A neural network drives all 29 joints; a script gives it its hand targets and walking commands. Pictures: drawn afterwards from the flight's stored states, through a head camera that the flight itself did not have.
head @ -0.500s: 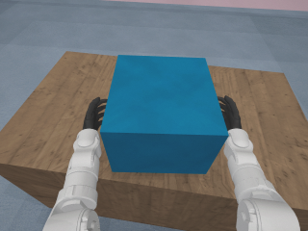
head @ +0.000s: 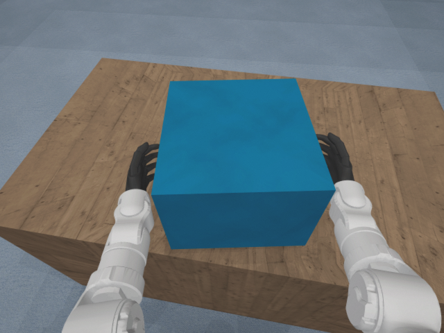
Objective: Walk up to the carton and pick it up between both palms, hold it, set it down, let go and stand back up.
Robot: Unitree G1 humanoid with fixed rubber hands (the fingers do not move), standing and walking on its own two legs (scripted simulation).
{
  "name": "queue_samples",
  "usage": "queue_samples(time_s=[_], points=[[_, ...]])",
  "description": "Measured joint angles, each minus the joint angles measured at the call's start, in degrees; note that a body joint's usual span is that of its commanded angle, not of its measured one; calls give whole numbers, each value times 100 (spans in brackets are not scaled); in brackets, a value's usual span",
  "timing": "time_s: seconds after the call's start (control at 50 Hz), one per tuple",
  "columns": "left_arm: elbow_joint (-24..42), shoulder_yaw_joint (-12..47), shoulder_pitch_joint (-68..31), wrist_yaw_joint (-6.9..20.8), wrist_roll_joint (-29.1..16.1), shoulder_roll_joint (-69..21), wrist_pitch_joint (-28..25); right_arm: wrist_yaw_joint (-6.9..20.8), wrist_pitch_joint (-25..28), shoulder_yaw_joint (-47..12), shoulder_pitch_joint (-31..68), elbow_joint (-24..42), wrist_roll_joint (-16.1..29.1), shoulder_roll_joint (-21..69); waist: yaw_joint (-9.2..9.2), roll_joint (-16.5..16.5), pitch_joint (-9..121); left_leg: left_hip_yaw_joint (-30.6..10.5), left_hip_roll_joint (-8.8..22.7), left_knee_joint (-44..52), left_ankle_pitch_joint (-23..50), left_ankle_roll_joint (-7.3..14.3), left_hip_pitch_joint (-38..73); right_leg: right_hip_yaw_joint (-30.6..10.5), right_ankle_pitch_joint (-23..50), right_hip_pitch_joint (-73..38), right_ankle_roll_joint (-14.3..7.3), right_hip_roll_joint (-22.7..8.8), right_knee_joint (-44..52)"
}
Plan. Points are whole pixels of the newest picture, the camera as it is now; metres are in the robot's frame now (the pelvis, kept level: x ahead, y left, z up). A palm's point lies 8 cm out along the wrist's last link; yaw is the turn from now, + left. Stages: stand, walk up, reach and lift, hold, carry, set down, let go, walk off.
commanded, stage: set down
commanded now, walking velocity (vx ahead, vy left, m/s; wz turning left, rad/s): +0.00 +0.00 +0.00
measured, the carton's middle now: (235, 160) +0.48 +0.07 -0.01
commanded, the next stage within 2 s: none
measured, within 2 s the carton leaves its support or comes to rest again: rests again in 0.62 s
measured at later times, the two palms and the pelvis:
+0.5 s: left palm (144, 192) +0.35 +0.23 +0.01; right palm (332, 174) +0.46 -0.13 +0.02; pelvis +0.00 -0.01 -0.01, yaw -1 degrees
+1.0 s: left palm (145, 189) +0.36 +0.23 +0.00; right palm (329, 170) +0.47 -0.13 +0.02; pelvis +0.00 +0.00 -0.01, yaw -2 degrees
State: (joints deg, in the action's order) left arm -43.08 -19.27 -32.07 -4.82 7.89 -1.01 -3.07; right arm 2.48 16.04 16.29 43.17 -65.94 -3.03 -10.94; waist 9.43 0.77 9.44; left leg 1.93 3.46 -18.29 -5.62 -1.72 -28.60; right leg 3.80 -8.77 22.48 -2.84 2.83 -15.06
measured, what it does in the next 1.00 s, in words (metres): stands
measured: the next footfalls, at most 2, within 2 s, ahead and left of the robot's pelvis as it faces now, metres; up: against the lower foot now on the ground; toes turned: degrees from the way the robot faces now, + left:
none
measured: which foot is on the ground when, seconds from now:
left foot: down 0.00-1.00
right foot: down 0.00-1.00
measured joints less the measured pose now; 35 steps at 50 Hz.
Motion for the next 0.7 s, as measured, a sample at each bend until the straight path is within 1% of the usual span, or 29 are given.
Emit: queue_samples(time_s=[0.12, 0.28, 0.46, 0.6, 0.7], points=[[-360, -205, -212, -5, 97, -95, -156, 17, -9, -24, 130, -166, -26, -135, 130, -44, 52, 142, 68, 80, 64, -16, -62, -127, 52, 180, -26, 50, -47], [-896, -592, -396, 82, 102, -108, -511, -43, 0, -56, 395, -435, -236, -174, 258, -21, 71, 242, 102, 174, 163, -25, -243, -195, 22, 536, -59, 71, -251], [-1016, -669, -479, 110, -27, -32, -915, -55, 370, 86, 636, -667, -388, -137, 242, 40, 201, 167, 75, 62, 162, -41, -736, -90, -46, 1013, -59, 35, -414], [-998, -630, -497, 77, -72, -61, -1005, 10, 579, 119, 781, -954, -407, -224, 235, 6, 257, 152, 30, -64, 71, 7, -907, -57, -95, 1116, -14, -18, -435], [-967, -552, -455, -22, -123, -104, -1040, 71, 679, 103, 873, -1186, -340, -300, 250, -46, 278, 175, 24, -147, 3, 38, -953, -70, -94, 1112, 19, -31, -401]])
